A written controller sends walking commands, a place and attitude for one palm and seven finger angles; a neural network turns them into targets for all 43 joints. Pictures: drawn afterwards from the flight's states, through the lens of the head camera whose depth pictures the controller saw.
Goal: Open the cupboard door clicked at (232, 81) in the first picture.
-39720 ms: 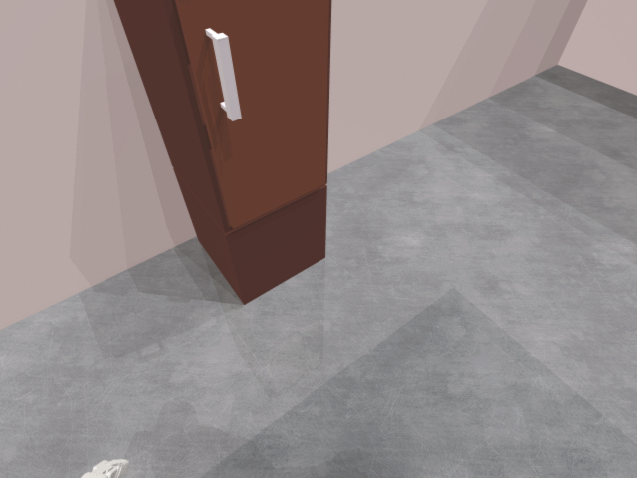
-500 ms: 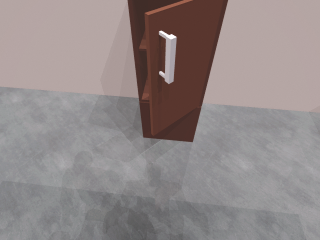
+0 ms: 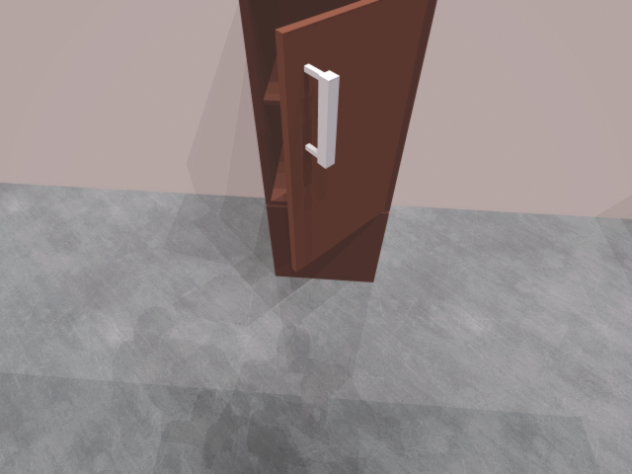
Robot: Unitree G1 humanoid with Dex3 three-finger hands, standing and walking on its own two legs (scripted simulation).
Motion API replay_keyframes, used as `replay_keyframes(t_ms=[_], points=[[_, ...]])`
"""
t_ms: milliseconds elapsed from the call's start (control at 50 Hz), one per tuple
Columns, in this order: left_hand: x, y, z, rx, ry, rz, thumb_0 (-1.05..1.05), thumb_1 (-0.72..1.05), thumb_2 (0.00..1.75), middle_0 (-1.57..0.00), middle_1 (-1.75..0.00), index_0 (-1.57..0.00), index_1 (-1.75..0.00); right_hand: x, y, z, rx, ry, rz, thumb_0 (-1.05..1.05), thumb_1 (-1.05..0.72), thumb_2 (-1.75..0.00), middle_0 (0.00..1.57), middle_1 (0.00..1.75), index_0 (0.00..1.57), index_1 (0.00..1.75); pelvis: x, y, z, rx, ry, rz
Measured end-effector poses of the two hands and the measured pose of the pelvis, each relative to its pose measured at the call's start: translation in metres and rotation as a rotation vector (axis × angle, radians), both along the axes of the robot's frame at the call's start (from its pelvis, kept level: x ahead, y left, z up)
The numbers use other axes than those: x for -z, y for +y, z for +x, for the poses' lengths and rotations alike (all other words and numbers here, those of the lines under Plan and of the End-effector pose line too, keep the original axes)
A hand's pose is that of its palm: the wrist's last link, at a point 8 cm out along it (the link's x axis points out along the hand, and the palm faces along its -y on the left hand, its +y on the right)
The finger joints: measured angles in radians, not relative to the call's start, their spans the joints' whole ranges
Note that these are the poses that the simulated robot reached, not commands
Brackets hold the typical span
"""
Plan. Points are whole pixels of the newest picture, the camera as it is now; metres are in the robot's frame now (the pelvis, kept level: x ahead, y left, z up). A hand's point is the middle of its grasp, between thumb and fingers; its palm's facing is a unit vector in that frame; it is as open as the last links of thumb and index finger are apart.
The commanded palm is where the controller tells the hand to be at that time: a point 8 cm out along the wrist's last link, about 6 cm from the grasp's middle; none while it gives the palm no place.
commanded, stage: walk to a spot facing it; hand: left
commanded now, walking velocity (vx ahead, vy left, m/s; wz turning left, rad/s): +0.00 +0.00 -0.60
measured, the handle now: (318, 118) +0.64 +0.04 +0.10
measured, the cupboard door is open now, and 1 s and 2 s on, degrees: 46 46 46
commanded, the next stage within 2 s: none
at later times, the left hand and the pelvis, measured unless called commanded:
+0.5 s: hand out of the picture +0.05 +0.18 -0.16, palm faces -0.21 -0.94 -0.28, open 7.4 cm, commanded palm none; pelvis -0.03 -0.02 +0.00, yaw -15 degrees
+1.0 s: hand (245, 440) +0.19 +0.12 -0.17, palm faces -0.50 -0.82 -0.28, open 7.4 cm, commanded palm none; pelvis -0.02 -0.01 -0.02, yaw -32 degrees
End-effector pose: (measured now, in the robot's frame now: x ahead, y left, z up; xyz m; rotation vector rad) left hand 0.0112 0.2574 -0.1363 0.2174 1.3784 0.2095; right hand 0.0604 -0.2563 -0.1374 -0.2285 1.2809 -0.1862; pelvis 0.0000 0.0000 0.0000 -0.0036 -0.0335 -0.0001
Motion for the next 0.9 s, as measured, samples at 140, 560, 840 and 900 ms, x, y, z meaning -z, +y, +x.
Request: replay_keyframes(t_ms=[140,560,840,900], points=[[0.010,-0.006,0.005,0.049,0.028,-0.033,0.00,0.91,0.90,-0.21,-0.30,-0.20,-0.30,0.008,0.007,-0.033,0.089,0.019,0.006,0.00,-0.91,-0.90,0.21,0.30,0.20,0.30,0.008,0.003,-0.005,0.065,0.009,0.000],[-0.007,-0.034,0.060,0.280,-0.010,-0.004,0.00,0.91,0.90,-0.21,-0.30,-0.20,-0.30,0.001,-0.018,-0.071,0.316,-0.060,0.024,0.01,-0.91,-0.90,0.20,0.30,0.20,0.30,-0.001,-0.011,-0.022,0.307,0.045,0.045],[0.004,-0.039,0.157,0.449,-0.127,-0.073,0.01,0.91,0.90,-0.20,-0.30,-0.20,-0.30,-0.011,0.011,-0.093,0.370,-0.086,-0.034,0.00,-0.91,-0.90,0.21,0.30,0.20,0.30,0.003,0.011,-0.015,0.446,0.060,-0.008],[-0.003,-0.058,0.177,0.516,-0.159,-0.079,0.01,0.91,0.90,-0.20,-0.30,-0.20,-0.30,-0.006,0.012,-0.121,0.429,-0.048,-0.017,0.00,-0.91,-0.90,0.21,0.30,0.20,0.30,0.003,0.006,-0.015,0.485,0.058,-0.014]])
